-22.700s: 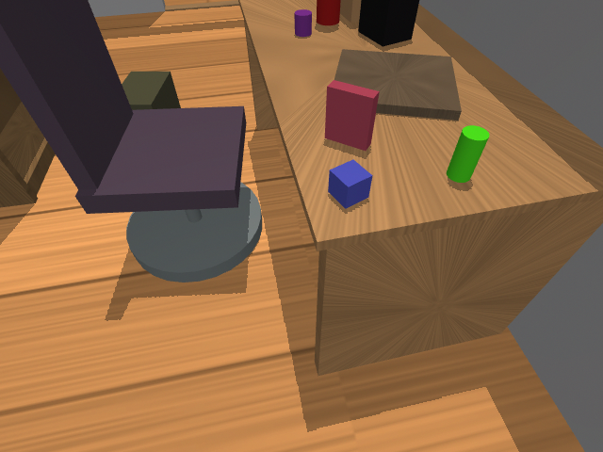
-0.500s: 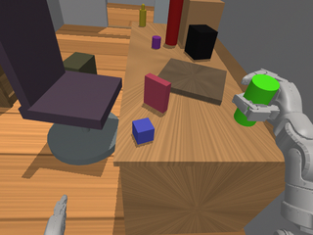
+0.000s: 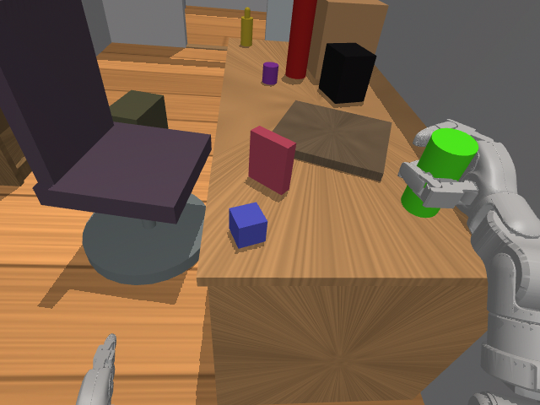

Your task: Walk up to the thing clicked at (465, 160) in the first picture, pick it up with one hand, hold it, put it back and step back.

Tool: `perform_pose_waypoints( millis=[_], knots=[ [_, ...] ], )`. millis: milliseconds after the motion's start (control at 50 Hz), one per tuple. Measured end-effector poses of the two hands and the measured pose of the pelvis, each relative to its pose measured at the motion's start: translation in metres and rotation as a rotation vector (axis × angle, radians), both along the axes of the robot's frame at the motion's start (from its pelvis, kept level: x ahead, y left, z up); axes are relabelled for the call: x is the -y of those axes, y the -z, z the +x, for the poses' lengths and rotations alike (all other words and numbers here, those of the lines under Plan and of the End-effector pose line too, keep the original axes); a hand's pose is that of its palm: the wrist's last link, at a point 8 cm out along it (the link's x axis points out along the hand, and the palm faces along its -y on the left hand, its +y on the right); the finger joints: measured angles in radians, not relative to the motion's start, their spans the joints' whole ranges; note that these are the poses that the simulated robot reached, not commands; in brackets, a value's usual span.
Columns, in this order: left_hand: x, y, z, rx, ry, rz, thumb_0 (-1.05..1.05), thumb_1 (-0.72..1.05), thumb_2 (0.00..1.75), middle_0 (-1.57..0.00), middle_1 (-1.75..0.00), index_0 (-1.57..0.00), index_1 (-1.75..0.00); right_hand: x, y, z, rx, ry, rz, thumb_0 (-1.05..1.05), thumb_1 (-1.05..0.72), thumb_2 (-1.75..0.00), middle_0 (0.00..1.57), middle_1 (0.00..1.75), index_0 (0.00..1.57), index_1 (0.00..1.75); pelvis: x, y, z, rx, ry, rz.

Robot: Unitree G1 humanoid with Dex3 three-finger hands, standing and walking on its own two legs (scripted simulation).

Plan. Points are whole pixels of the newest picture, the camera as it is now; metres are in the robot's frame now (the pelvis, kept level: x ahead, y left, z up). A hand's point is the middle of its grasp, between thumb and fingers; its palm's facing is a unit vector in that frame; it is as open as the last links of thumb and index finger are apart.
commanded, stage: hold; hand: right
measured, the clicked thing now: (435, 175) +0.33 -0.18 +0.24
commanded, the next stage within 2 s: crouch in 0.62 s
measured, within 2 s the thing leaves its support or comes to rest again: neither
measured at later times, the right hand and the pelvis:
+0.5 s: hand (431, 170) +0.33 -0.17 +0.25, palm faces +0.10 +0.99 -0.03, open 7.0 cm; pelvis +0.00 +0.00 +0.00, yaw +0 degrees
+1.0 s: hand (420, 175) +0.35 -0.17 +0.23, palm faces +0.10 +0.99 -0.02, open 7.0 cm; pelvis +0.00 +0.00 +0.00, yaw +0 degrees
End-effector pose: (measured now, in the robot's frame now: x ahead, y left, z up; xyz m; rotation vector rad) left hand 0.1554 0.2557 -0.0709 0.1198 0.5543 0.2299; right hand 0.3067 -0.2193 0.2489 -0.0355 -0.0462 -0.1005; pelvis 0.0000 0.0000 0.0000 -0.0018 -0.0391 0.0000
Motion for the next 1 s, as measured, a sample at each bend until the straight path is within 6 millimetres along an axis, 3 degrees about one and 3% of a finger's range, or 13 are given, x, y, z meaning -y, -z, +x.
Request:
perform_pose_waypoints(
  millis=[820,1000],
  knots=[
    [0.002,0.001,-0.004,-0.010,-0.001,-0.004,-0.01,-0.52,0.06,-0.05,-0.05,-0.06,-0.05,-0.002,-0.004,0.001,0.012,-0.008,0.004,-0.04,0.07,-1.16,0.83,1.18,0.89,1.20,0.002,0.000,-0.001,0.000,-0.003,0.001],
    [0.002,0.001,-0.006,-0.015,0.004,0.005,-0.01,-0.52,0.05,-0.05,-0.05,-0.06,-0.05,0.000,0.017,0.014,-0.058,0.000,0.022,-0.04,0.07,-1.17,0.83,1.18,0.89,1.20,0.000,-0.001,-0.002,-0.005,-0.001,0.000]
  ],
)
